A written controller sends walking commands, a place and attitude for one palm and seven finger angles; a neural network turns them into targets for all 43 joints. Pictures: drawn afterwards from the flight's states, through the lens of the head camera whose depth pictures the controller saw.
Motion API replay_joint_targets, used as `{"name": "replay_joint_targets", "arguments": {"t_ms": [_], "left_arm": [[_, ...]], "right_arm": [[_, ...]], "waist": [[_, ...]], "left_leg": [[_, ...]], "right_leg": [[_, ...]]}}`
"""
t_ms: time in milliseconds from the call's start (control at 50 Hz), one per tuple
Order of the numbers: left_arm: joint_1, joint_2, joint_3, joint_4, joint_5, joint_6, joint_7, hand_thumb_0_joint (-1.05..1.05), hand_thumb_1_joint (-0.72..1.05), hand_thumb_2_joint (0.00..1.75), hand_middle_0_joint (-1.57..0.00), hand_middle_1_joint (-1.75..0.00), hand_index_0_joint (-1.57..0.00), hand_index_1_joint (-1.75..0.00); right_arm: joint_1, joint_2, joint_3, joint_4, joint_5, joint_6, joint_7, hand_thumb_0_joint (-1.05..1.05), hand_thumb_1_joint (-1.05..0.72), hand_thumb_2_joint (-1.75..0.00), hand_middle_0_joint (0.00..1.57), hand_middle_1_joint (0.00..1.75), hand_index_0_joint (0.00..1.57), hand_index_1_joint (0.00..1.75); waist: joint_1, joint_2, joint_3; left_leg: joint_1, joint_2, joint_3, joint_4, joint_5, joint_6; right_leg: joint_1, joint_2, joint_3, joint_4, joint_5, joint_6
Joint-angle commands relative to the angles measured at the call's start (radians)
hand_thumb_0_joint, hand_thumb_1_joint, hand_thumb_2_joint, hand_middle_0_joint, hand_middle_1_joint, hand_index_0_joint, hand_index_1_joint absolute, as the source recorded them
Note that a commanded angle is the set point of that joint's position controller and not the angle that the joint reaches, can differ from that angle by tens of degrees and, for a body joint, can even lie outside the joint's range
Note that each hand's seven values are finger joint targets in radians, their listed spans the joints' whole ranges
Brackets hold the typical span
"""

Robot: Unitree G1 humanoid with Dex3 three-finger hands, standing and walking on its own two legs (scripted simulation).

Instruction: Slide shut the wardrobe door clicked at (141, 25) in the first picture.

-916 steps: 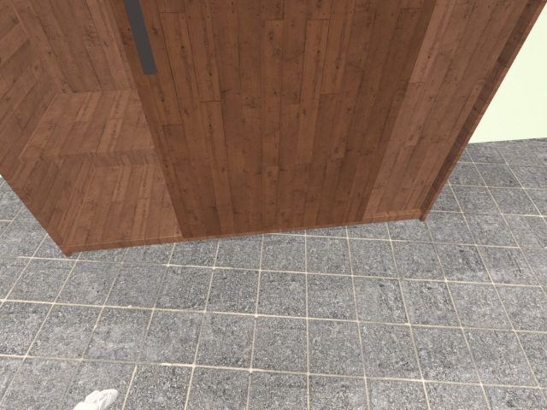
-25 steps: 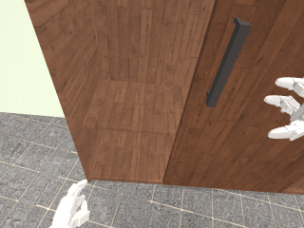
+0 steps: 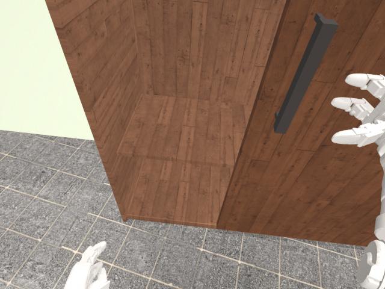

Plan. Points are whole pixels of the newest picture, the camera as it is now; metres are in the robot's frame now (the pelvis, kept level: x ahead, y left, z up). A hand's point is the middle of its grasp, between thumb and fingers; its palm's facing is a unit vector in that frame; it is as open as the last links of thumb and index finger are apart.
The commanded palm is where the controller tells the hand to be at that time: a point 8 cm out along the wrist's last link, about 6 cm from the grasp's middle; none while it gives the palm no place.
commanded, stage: move the hooked fingers beside the handle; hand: right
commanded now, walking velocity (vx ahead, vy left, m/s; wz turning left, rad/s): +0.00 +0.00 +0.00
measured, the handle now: (296, 80) +0.54 -0.19 +0.20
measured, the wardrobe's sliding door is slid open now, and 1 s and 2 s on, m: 0.49 0.49 0.49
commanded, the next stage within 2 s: none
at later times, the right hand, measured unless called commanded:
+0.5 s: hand (334, 93) +0.46 -0.24 +0.22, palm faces +0.05 +1.00 -0.02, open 14.0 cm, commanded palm +0.45 -0.30 +0.21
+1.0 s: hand (338, 97) +0.46 -0.25 +0.21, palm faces +0.05 +1.00 -0.02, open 14.0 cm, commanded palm +0.44 -0.30 +0.21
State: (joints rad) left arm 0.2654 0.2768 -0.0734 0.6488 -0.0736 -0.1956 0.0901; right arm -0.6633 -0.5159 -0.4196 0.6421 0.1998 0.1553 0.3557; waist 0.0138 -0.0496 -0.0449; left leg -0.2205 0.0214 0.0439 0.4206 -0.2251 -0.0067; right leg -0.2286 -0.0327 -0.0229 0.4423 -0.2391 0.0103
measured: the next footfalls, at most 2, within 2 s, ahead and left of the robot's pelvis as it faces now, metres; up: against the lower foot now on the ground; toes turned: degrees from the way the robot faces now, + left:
none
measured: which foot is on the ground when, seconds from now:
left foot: down 0.00-1.00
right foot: down 0.00-1.00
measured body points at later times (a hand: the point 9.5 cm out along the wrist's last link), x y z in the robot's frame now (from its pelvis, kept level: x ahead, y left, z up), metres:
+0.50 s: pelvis +0.00 +0.00 +0.00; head +0.03 +0.00 +0.45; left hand +0.07 +0.27 -0.11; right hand +0.45 -0.30 +0.22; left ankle +0.00 +0.12 -0.74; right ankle -0.01 -0.13 -0.74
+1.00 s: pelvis +0.01 -0.01 +0.00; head +0.04 -0.01 +0.45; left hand +0.08 +0.26 -0.11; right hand +0.45 -0.31 +0.22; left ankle +0.00 +0.12 -0.74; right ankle -0.01 -0.13 -0.74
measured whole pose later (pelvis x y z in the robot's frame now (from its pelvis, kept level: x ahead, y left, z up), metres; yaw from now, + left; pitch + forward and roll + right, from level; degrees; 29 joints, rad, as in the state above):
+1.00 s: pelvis +0.01 -0.01 +0.00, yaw +0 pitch +6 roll +1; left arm 0.37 0.30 -0.03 0.69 -0.06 -0.11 0.08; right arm -0.86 -0.56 -0.40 0.93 0.15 0.00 0.35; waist 0.05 -0.04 -0.06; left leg -0.30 0.02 0.04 0.44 -0.24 -0.02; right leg -0.32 -0.03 -0.03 0.50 -0.28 0.00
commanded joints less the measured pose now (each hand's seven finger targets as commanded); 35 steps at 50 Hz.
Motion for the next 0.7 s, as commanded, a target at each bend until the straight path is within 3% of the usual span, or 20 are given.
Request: {"name": "replay_joint_targets", "arguments": {"t_ms": [0, 60, 120, 160, 200, 240, 260, 300, 360, 380, 420, 460, 540, 580, 600, 680], "left_arm": [[-0.051, 0.131, 0.068, -0.147, -0.001, -0.047, 0.005, 0.00, 0.90, 0.90, -0.20, -0.30, -0.20, -0.30], [-0.033, 0.136, 0.072, -0.132, -0.001, -0.040, 0.009, 0.00, 0.90, 0.90, -0.20, -0.30, -0.20, -0.30], [-0.004, 0.149, 0.076, -0.100, -0.002, -0.038, 0.018, 0.00, 0.90, 0.90, -0.20, -0.30, -0.20, -0.30], [0.016, 0.156, 0.078, -0.088, 0.003, -0.032, 0.017, 0.00, 0.90, 0.90, -0.20, -0.30, -0.20, -0.30], [0.022, 0.151, 0.077, -0.088, 0.004, -0.029, 0.016, 0.00, 0.90, 0.90, -0.20, -0.30, -0.20, -0.30], [0.044, 0.151, 0.079, -0.081, 0.009, -0.027, 0.013, 0.00, 0.90, 0.90, -0.20, -0.30, -0.20, -0.30], [0.054, 0.153, 0.083, -0.074, 0.009, -0.023, 0.011, 0.00, 0.90, 0.90, -0.20, -0.30, -0.20, -0.30], [0.071, 0.160, 0.086, -0.072, 0.012, -0.018, 0.013, 0.00, 0.90, 0.90, -0.20, -0.30, -0.20, -0.30], [0.087, 0.156, 0.085, -0.061, 0.013, -0.015, 0.011, 0.00, 0.90, 0.90, -0.20, -0.30, -0.20, -0.30], [0.096, 0.164, 0.090, -0.057, 0.013, -0.014, 0.010, 0.00, 0.90, 0.90, -0.20, -0.30, -0.20, -0.30], [0.111, 0.169, 0.089, -0.052, 0.013, -0.005, 0.011, 0.00, 0.90, 0.90, -0.20, -0.30, -0.20, -0.30], [0.126, 0.169, 0.090, -0.042, 0.015, 0.002, 0.009, 0.00, 0.90, 0.90, -0.20, -0.30, -0.20, -0.30], [0.156, 0.177, 0.099, -0.048, 0.022, 0.013, 0.005, 0.00, 0.90, 0.90, -0.20, -0.30, -0.20, -0.30], [0.156, 0.173, 0.102, -0.061, 0.023, 0.023, 0.001, 0.00, 0.90, 0.90, -0.20, -0.30, -0.20, -0.30], [0.153, 0.170, 0.100, -0.064, 0.022, 0.024, -0.001, 0.00, 0.90, 0.90, -0.20, -0.30, -0.20, -0.30], [0.150, 0.177, 0.108, -0.069, 0.019, 0.038, -0.006, 0.00, 0.90, 0.90, -0.20, -0.30, -0.20, -0.30]], "right_arm": [[-0.461, -0.298, -0.043, -0.234, 0.000, -0.099, -0.003, 0.00, 0.50, -0.30, 0.30, 1.20, 0.30, 1.20], [-0.502, -0.252, 0.003, -0.205, 0.008, -0.104, 0.001, 0.00, 0.50, -0.30, 0.30, 1.20, 0.30, 1.20], [-0.569, -0.282, -0.014, -0.104, 0.008, -0.100, -0.007, 0.00, 0.50, -0.30, 0.30, 1.20, 0.30, 1.20], [-0.581, -0.335, -0.056, -0.070, 0.000, -0.111, -0.018, 0.00, 0.50, -0.30, 0.30, 1.20, 0.30, 1.20], [-0.636, -0.320, -0.023, -0.051, -0.022, -0.128, -0.024, 0.00, 0.50, -0.30, 0.30, 1.20, 0.30, 1.20], [-0.669, -0.322, -0.008, -0.025, -0.042, -0.153, -0.030, 0.00, 0.50, -0.30, 0.30, 1.20, 0.30, 1.20], [-0.667, -0.330, -0.014, -0.004, -0.044, -0.164, -0.031, 0.00, 0.50, -0.30, 0.30, 1.20, 0.30, 1.20], [-0.693, -0.388, -0.056, 0.019, -0.046, -0.189, -0.028, 0.00, 0.50, -0.30, 0.30, 1.20, 0.30, 1.20], [-0.734, -0.315, 0.005, 0.082, -0.040, -0.210, -0.014, 0.00, 0.50, -0.30, 0.30, 1.20, 0.30, 1.20], [-0.716, -0.355, -0.031, 0.104, -0.044, -0.215, -0.015, 0.00, 0.50, -0.30, 0.30, 1.20, 0.30, 1.20], [-0.716, -0.375, -0.040, 0.161, -0.054, -0.213, -0.014, 0.00, 0.50, -0.30, 0.30, 1.20, 0.30, 1.20], [-0.751, -0.332, 0.000, 0.210, -0.062, -0.216, -0.017, 0.00, 0.50, -0.30, 0.30, 1.20, 0.30, 1.20], [-0.741, -0.412, -0.064, 0.213, -0.076, -0.245, -0.025, 0.00, 0.50, -0.30, 0.30, 1.20, 0.30, 1.20], [-0.703, -0.429, -0.080, 0.164, -0.077, -0.265, -0.021, 0.00, 0.50, -0.30, 0.30, 1.20, 0.30, 1.20], [-0.718, -0.406, -0.059, 0.140, -0.077, -0.271, -0.017, 0.00, 0.50, -0.30, 0.30, 1.20, 0.30, 1.20], [-0.664, -0.416, -0.095, 0.126, -0.051, -0.261, -0.004, 0.00, 0.50, -0.30, 0.30, 1.20, 0.30, 1.20]], "waist": [[-0.008, -0.043, -0.299], [0.014, -0.017, -0.271], [0.034, 0.009, -0.231], [0.025, 0.023, -0.250], [0.037, -0.030, -0.267], [0.044, -0.042, -0.280], [0.046, -0.013, -0.289], [0.043, -0.024, -0.328], [0.061, -0.025, -0.299], [0.055, -0.011, -0.311], [0.054, -0.016, -0.294], [0.071, 0.001, -0.261], [0.056, 0.022, -0.339], [0.039, -0.012, -0.403], [0.044, -0.041, -0.397], [0.036, -0.008, -0.373]], "left_leg": [[0.070, -0.029, 0.006, -0.020, 0.329, 0.029], [0.044, -0.036, 0.009, -0.031, 0.302, 0.029], [-0.005, -0.036, 0.008, -0.044, 0.231, 0.025], [0.018, -0.034, 0.004, -0.044, 0.235, 0.026], [0.016, -0.028, -0.001, -0.032, 0.251, 0.026], [0.010, -0.029, 0.002, -0.024, 0.261, 0.027], [0.018, -0.030, -0.003, -0.026, 0.271, 0.026], [0.036, -0.029, -0.007, -0.017, 0.289, 0.025], [0.018, -0.028, -0.004, -0.016, 0.288, 0.026], [0.015, -0.031, -0.003, -0.011, 0.295, 0.026], [0.003, -0.029, -0.004, -0.008, 0.287, 0.025], [-0.021, -0.029, 0.000, -0.010, 0.276, 0.025], [0.013, -0.030, -0.005, 0.012, 0.327, 0.023], [0.053, -0.030, -0.010, 0.030, 0.391, 0.025], [0.046, -0.030, -0.010, 0.028, 0.398, 0.025], [0.049, -0.035, -0.005, 0.022, 0.403, 0.024]], "right_leg": [[0.150, 0.034, 0.012, -0.016, 0.306, -0.038], [0.149, 0.030, 0.013, -0.015, 0.285, -0.039], [0.124, 0.030, 0.021, -0.022, 0.212, -0.040], [0.106, 0.032, 0.016, -0.018, 0.215, -0.041], [0.110, 0.034, 0.012, -0.012, 0.226, -0.040], [0.116, 0.032, 0.018, -0.009, 0.245, -0.038], [0.115, 0.029, 0.014, 0.001, 0.249, -0.042], [0.116, 0.030, 0.014, 0.004, 0.256, -0.042], [0.102, 0.029, 0.010, 0.009, 0.249, -0.039], [0.103, 0.025, 0.015, 0.009, 0.257, -0.039], [0.084, 0.026, 0.014, 0.008, 0.250, -0.039], [0.062, 0.026, 0.013, 0.012, 0.239, -0.038], [0.069, 0.023, 0.013, 0.023, 0.287, -0.041], [0.099, 0.021, 0.010, 0.034, 0.360, -0.040], [0.106, 0.021, 0.007, 0.034, 0.370, -0.037], [0.095, 0.016, 0.005, 0.032, 0.372, -0.041]]}}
